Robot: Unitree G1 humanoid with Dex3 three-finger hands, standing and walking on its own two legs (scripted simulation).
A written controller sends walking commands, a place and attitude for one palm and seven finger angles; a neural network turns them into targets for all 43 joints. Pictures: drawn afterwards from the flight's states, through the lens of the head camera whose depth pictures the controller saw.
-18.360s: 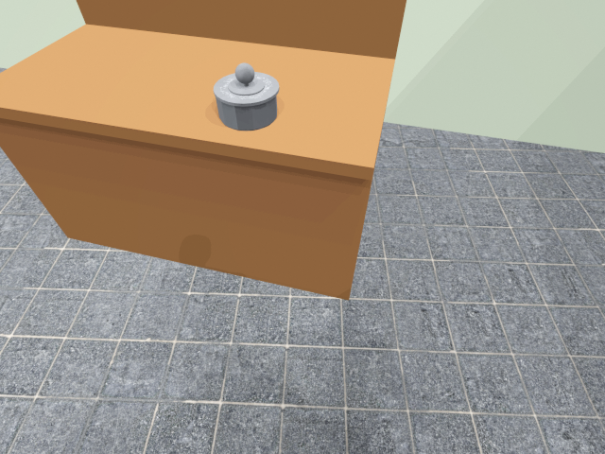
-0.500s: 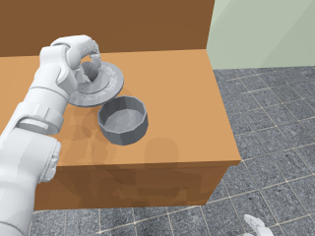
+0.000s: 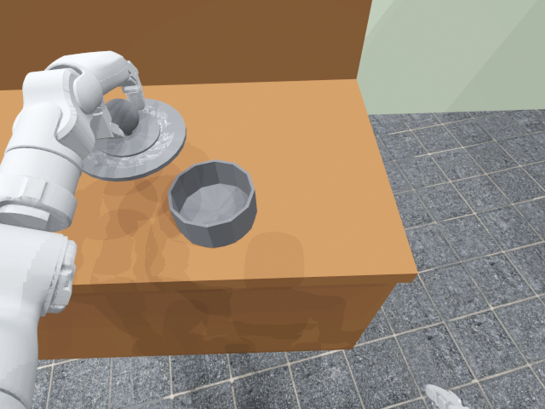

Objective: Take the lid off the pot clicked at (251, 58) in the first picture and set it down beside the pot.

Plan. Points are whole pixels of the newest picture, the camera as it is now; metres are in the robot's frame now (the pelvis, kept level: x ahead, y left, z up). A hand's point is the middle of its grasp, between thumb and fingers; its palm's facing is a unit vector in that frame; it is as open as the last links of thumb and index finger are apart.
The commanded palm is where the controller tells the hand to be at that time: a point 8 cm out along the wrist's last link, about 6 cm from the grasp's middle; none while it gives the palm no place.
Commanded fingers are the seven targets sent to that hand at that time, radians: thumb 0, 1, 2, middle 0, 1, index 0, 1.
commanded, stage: move the lid sideways beside the pot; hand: left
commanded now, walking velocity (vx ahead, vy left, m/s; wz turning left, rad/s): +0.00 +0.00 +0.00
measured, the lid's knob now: (120, 116) +0.50 +0.22 +0.16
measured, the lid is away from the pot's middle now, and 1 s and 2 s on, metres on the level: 0.11 0.23 0.22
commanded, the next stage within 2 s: lower the lid onto the table in 1.10 s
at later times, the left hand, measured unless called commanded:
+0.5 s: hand (64, 122) +0.46 +0.28 +0.19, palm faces -0.31 -0.06 -0.95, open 8.5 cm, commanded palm +0.47 +0.28 +0.26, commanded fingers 0.00 0.55 1.05 -0.90 -1.11 -0.77 -1.04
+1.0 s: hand (18, 130) +0.45 +0.34 +0.18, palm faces -0.35 -0.08 -0.93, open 8.5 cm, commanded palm +0.48 +0.34 +0.26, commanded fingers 0.00 0.55 1.05 -0.90 -1.11 -0.77 -1.04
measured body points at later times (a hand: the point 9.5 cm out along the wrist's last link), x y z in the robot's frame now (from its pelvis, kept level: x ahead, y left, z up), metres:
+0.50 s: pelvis +0.00 +0.00 +0.00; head +0.05 +0.00 +0.45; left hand +0.47 +0.28 +0.24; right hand +0.09 -0.28 -0.12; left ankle +0.04 +0.09 -0.74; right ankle -0.05 -0.14 -0.74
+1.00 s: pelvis +0.00 +0.01 +0.00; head +0.07 +0.01 +0.44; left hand +0.46 +0.34 +0.24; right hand +0.08 -0.28 -0.12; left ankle +0.04 +0.09 -0.74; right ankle -0.05 -0.14 -0.74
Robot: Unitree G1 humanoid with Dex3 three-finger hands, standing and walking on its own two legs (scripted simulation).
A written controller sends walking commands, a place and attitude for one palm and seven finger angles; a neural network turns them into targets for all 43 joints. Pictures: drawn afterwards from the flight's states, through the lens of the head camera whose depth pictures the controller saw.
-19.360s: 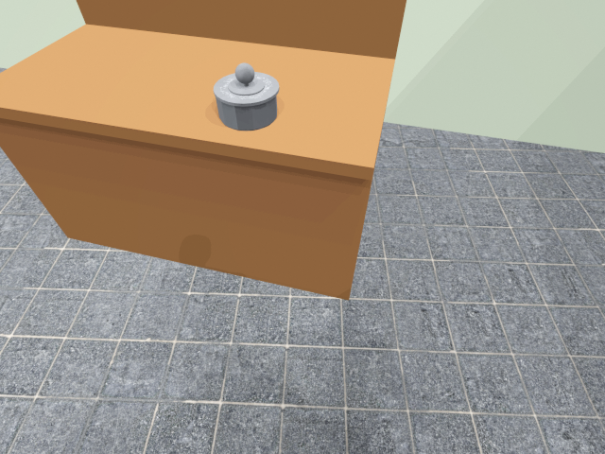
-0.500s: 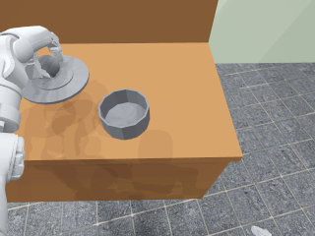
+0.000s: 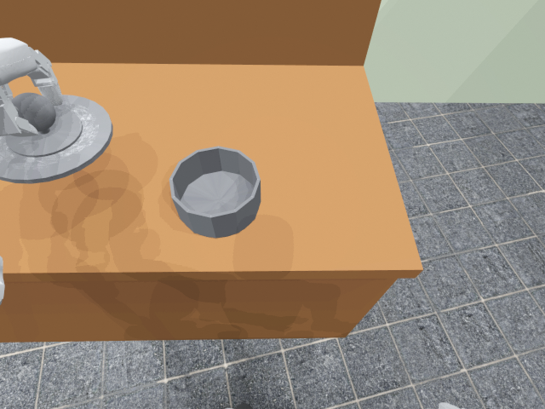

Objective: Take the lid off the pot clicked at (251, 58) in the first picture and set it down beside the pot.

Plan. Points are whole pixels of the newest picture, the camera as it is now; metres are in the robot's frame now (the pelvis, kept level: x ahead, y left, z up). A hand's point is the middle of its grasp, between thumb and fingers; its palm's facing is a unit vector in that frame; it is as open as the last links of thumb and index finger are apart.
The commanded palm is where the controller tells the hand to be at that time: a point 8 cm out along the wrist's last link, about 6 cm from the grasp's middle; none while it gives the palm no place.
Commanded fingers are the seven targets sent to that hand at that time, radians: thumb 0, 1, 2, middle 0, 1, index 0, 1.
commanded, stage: move the lid sideways beside the pot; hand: left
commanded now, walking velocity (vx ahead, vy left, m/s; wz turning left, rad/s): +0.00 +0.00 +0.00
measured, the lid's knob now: (33, 112) +0.48 +0.33 +0.16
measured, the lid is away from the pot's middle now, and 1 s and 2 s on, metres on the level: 0.23 0.22 0.23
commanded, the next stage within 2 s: lower the lid onto the table in 0.10 s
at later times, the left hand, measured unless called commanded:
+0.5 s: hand (22, 117) +0.46 +0.33 +0.17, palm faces -0.37 -0.07 -0.92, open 8.5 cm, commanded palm +0.48 +0.33 +0.24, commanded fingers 0.00 0.55 1.05 -0.90 -1.11 -0.77 -1.04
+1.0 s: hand (37, 133) +0.46 +0.33 +0.14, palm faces -0.40 -0.09 -0.91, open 8.5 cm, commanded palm +0.49 +0.33 +0.20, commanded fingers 0.00 0.55 1.05 -0.90 -1.11 -0.77 -1.04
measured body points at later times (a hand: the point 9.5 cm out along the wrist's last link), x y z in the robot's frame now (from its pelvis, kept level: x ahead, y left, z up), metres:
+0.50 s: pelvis +0.00 +0.01 +0.00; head +0.07 +0.01 +0.44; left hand +0.47 +0.33 +0.22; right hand +0.07 -0.28 -0.12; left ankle +0.04 +0.08 -0.74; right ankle -0.05 -0.14 -0.74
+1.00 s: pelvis +0.00 +0.01 +0.00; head +0.08 +0.02 +0.44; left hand +0.48 +0.33 +0.19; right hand +0.04 -0.29 -0.12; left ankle +0.04 +0.08 -0.74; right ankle -0.05 -0.14 -0.74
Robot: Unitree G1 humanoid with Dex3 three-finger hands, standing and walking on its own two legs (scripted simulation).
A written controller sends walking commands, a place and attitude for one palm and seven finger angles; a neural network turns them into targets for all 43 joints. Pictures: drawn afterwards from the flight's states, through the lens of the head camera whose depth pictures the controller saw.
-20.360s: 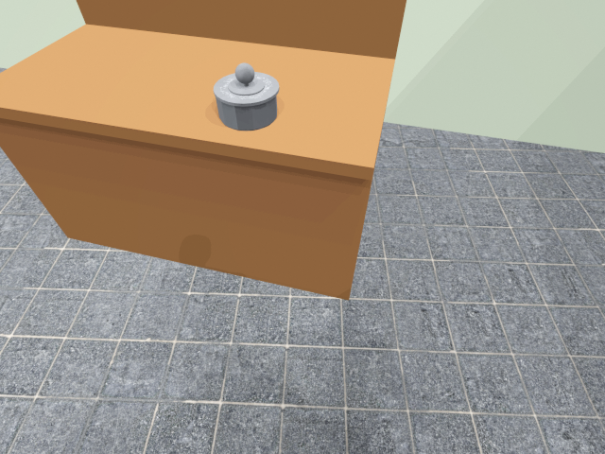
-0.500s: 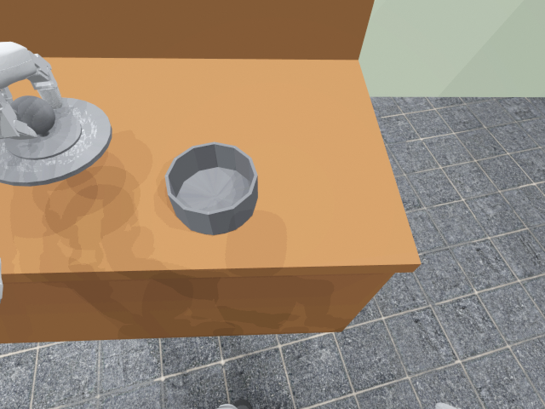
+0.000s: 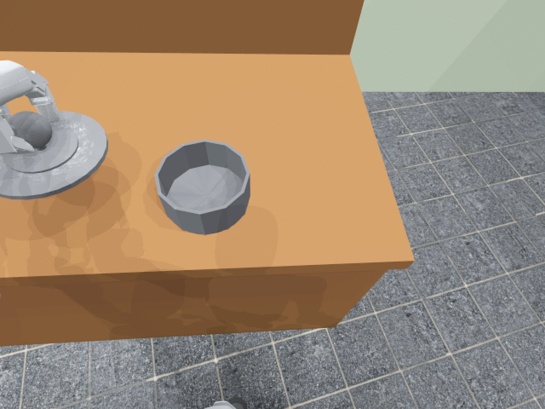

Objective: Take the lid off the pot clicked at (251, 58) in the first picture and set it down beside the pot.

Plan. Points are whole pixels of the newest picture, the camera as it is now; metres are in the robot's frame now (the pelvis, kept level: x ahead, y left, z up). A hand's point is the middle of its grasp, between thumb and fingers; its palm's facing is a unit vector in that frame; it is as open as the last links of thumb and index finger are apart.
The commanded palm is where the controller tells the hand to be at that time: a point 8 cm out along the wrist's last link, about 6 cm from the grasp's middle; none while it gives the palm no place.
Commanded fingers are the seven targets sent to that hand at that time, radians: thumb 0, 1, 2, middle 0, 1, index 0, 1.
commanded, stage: lower the lid onto the table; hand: left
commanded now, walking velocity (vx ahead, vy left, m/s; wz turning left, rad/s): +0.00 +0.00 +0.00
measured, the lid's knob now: (30, 130) +0.48 +0.34 +0.11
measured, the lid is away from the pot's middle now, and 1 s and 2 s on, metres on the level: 0.22 0.23 0.23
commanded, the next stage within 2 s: open the fingers wide in 2.00 s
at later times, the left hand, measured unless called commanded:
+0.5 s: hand (24, 147) +0.45 +0.34 +0.11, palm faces -0.44 -0.10 -0.89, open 8.5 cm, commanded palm +0.49 +0.34 +0.17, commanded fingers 0.00 0.55 1.05 -0.90 -1.11 -0.77 -1.04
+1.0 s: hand (30, 166) +0.44 +0.34 +0.08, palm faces -0.46 -0.10 -0.88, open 8.5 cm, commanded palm +0.50 +0.34 +0.14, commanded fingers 0.00 0.55 1.05 -0.90 -1.11 -0.77 -1.04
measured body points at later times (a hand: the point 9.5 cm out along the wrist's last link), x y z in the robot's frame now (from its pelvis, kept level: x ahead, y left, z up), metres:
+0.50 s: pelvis +0.00 +0.00 +0.00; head +0.09 +0.01 +0.44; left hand +0.47 +0.34 +0.16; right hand +0.04 -0.29 -0.12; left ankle +0.04 +0.07 -0.73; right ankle -0.04 -0.15 -0.73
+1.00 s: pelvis -0.01 +0.01 -0.01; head +0.08 +0.03 +0.43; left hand +0.46 +0.34 +0.13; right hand +0.02 -0.29 -0.12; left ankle +0.04 +0.07 -0.73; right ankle -0.04 -0.15 -0.73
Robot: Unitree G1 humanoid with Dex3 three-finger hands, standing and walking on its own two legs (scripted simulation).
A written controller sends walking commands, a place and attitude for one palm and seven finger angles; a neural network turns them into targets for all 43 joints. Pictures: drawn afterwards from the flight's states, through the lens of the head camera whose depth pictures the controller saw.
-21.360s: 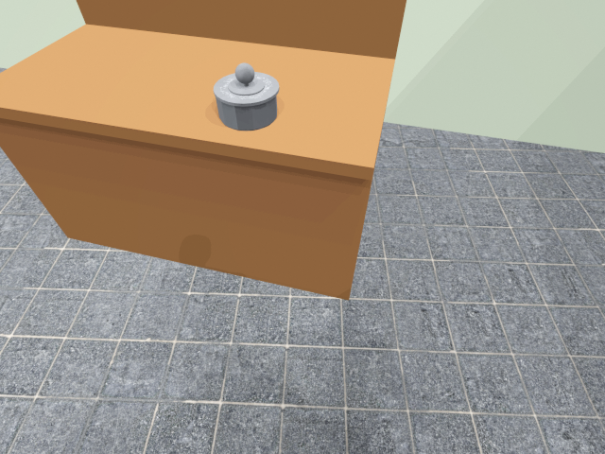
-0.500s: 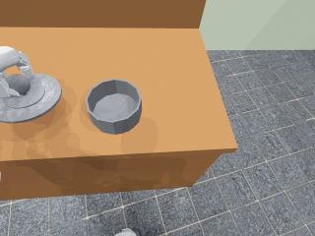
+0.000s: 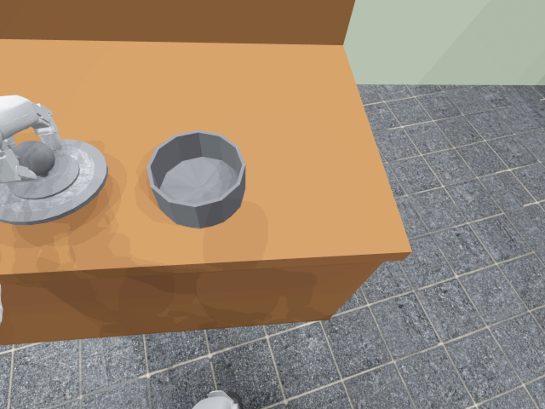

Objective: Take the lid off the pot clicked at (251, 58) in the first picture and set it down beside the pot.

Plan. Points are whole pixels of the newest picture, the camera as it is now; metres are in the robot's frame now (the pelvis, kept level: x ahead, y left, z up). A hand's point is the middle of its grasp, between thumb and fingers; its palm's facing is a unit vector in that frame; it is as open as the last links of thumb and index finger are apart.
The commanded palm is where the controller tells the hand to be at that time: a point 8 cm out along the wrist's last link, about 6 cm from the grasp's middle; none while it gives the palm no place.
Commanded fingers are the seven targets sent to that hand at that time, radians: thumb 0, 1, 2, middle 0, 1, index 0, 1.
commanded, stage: lower the lid onto the table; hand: left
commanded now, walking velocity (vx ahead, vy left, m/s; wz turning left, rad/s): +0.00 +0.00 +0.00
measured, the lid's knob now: (33, 158) +0.47 +0.34 +0.06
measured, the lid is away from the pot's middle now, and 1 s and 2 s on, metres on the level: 0.23 0.23 0.24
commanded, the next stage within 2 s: open the fingers wide in 1.00 s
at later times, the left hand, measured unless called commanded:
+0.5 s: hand (24, 170) +0.45 +0.36 +0.05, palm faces -0.49 -0.11 -0.86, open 8.5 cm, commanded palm +0.51 +0.36 +0.11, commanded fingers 0.00 0.55 1.05 -0.90 -1.11 -0.77 -1.04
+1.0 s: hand (41, 178) +0.46 +0.35 +0.02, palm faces -0.47 -0.09 -0.88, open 8.5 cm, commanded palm +0.52 +0.34 +0.08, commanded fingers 0.00 0.55 1.05 -0.90 -1.11 -0.77 -1.04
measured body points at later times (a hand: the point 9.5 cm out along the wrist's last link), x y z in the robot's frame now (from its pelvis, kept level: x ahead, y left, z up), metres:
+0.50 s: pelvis +0.00 +0.01 -0.01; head +0.11 +0.04 +0.43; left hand +0.47 +0.36 +0.10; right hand +0.00 -0.29 -0.11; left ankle +0.04 +0.07 -0.72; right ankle -0.03 -0.16 -0.72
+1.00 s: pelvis -0.01 +0.03 -0.02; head +0.11 +0.06 +0.41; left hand +0.48 +0.35 +0.07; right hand -0.01 -0.26 -0.12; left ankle +0.04 +0.07 -0.72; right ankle -0.03 -0.15 -0.72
